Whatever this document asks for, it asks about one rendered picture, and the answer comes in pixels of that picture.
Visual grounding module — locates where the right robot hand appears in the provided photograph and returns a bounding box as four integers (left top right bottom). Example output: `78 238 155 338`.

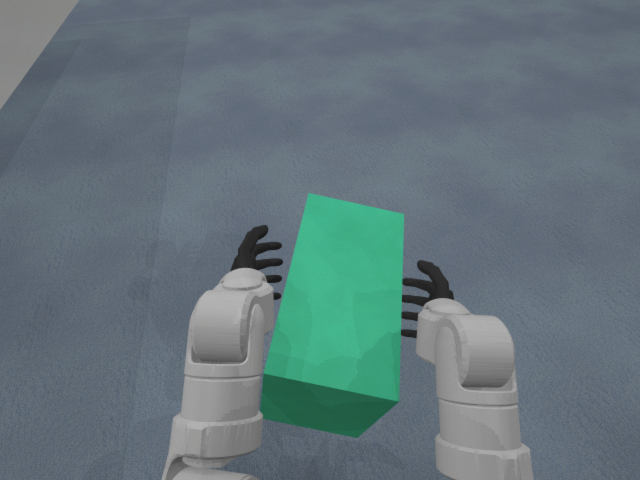
401 260 454 338

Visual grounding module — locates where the robot left forearm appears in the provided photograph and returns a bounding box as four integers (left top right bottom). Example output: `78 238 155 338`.
161 268 274 480

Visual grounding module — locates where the robot right forearm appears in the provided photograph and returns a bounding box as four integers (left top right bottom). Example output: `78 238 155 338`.
416 298 534 480

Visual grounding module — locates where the carton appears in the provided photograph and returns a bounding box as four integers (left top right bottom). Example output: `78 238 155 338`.
260 193 404 438

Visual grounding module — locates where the left robot hand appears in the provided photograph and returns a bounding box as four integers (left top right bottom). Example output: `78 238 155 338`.
230 225 283 300

